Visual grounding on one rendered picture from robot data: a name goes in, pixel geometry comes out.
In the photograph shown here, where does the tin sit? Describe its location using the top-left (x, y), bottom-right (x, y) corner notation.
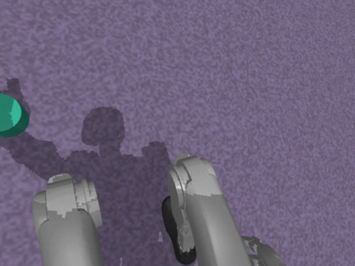
top-left (0, 94), bottom-right (29, 137)

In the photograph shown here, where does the right robot foot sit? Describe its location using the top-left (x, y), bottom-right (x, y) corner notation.
top-left (161, 196), bottom-right (196, 265)

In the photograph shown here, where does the right robot hand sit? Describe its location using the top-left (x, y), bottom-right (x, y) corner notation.
top-left (241, 236), bottom-right (287, 266)

